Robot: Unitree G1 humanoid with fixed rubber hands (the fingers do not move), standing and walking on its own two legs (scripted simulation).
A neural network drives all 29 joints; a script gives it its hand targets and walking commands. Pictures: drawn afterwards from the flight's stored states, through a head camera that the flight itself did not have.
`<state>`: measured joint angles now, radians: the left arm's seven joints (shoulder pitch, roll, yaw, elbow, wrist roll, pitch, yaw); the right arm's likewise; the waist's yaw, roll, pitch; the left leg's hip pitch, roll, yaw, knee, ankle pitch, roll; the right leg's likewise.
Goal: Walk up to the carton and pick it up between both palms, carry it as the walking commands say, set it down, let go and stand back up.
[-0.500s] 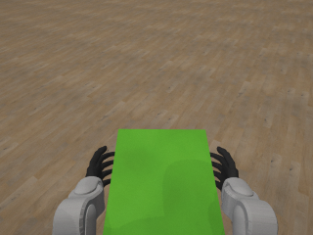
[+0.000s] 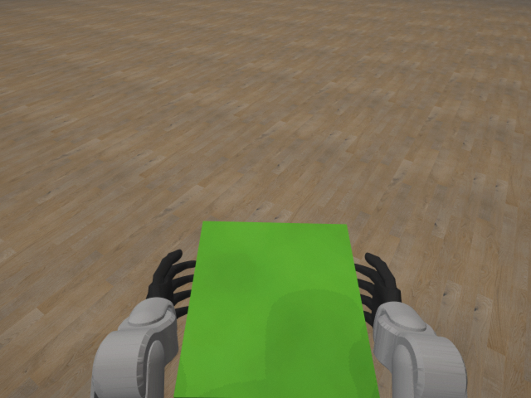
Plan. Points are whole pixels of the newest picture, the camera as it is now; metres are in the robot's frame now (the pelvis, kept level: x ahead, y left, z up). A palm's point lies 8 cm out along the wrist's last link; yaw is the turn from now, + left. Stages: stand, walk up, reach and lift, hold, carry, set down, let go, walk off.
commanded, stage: carry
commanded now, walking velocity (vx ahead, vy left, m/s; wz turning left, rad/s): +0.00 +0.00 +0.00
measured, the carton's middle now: (271, 330) +0.24 +0.00 +0.02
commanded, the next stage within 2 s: hold in 1.62 s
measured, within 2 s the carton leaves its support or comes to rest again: neither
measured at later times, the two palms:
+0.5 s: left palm (159, 302) +0.24 +0.15 +0.09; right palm (377, 303) +0.24 -0.14 +0.09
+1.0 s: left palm (144, 303) +0.24 +0.17 +0.09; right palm (363, 303) +0.24 -0.12 +0.09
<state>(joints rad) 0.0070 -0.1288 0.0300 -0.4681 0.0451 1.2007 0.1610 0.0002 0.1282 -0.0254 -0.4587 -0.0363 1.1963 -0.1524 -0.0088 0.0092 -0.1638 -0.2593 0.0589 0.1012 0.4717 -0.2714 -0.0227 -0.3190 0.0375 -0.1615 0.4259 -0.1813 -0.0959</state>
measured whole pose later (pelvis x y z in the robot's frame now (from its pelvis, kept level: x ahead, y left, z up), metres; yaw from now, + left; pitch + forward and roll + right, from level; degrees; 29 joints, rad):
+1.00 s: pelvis +0.01 +0.02 +0.00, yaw +0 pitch +3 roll +0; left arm 0.00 -0.13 0.03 -0.48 0.05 1.19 0.16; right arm -0.01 0.13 -0.02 -0.47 -0.04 1.18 -0.15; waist 0.00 0.00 -0.14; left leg -0.24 0.02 0.11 0.47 -0.28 0.01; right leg -0.32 0.00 -0.15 0.46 -0.20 -0.06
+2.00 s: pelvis -0.01 +0.04 +0.00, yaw +0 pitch -6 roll +0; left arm 0.01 -0.10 0.03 -0.03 0.11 0.69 0.11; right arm 0.01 0.11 -0.02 -0.03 -0.10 0.70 -0.11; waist 0.01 0.02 0.08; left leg -0.04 -0.02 0.07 0.40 -0.25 0.04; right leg -0.12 0.00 -0.08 0.40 -0.17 -0.03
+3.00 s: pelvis -0.04 +0.03 -0.01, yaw +2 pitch -3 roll +0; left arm -0.41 -0.20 0.42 0.51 0.39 0.50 -0.01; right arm -0.42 0.20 -0.39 0.50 -0.37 0.53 -0.01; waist -0.03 0.01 0.05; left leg -0.24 -0.03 0.01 0.56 -0.28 0.04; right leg -0.29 0.02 -0.06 0.53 -0.19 -0.05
